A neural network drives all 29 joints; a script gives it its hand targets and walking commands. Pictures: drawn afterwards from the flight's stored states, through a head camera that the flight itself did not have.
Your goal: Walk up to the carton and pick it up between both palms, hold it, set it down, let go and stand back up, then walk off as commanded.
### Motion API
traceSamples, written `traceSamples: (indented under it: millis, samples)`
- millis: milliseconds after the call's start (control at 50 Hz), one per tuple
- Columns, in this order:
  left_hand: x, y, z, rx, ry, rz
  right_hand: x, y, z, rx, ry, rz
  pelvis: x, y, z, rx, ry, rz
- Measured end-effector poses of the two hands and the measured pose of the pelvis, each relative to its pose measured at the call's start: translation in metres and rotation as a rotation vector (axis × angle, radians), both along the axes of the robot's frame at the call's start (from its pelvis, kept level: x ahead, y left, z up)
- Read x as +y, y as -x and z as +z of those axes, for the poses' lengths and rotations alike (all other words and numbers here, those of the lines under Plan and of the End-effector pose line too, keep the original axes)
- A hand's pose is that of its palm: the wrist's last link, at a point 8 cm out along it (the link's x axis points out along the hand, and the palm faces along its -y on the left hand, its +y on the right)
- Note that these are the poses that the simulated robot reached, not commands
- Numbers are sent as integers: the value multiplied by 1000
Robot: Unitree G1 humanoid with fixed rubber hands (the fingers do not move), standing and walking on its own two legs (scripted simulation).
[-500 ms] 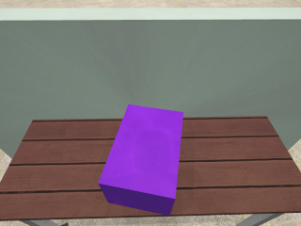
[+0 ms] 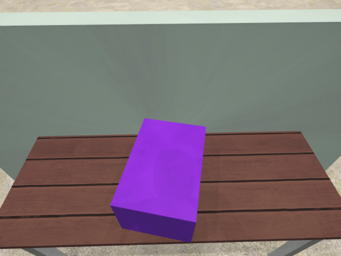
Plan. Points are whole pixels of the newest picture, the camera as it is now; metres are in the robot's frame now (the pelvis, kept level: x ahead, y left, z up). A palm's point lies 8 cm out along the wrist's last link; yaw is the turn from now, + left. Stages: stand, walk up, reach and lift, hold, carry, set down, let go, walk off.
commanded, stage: stand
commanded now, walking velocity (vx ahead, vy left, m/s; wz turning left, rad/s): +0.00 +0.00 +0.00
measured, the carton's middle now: (165, 175) +0.41 +0.00 -0.12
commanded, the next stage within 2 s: walk off in 0.36 s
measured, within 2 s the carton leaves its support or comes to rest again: neither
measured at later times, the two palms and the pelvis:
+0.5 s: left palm out of the picture +0.12 +0.26 -0.11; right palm out of the picture +0.06 -0.30 -0.11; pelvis +0.00 +0.00 +0.00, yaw +0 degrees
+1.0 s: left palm out of the picture +0.01 +0.24 -0.11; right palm out of the picture -0.01 -0.35 -0.15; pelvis -0.10 -0.05 -0.02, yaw -1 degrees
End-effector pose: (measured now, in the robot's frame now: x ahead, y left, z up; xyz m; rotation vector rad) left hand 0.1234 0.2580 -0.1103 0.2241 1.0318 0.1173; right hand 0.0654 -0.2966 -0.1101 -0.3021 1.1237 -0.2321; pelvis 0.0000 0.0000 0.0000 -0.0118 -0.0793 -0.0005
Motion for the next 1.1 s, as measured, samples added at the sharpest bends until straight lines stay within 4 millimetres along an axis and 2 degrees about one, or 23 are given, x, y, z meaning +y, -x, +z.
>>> traceSamples:
  millis: [260, 560, 700, 800, 900, 960, 1020, 1100]
  samples:
    - [0, 6, -2, 26, -3, 7, -1, 5, -2, 17, -5, -5, -1, 0, 0, 1, -2, 0]
    - [-1, 4, 0, 18, -5, 6, -2, 6, -2, 17, -8, -4, -2, 2, 1, 0, -4, 1]
    - [11, 13, 2, 19, -46, 4, -4, 22, -11, 64, -15, 7, -1, 20, -3, 33, -21, 12]
    - [17, 34, 6, 19, -91, 6, -11, 40, -19, 54, -30, 3, -9, 40, -8, 19, -28, 15]
    - [3, 70, 10, 64, -133, 3, -31, 53, -25, 15, -47, 12, -30, 65, -11, 41, -28, 0]
    - [-8, 97, 2, 99, -161, 3, -49, 60, -38, -12, -51, 21, -45, 85, -23, 47, -46, -3]
    - [-19, 125, 7, 120, -172, 7, -61, 81, -42, -1, -53, -3, -54, 105, -21, 16, -54, -9]
    - [-26, 148, 21, 112, -203, 20, -74, 119, -44, 46, -58, -18, -64, 127, -14, 11, -75, -2]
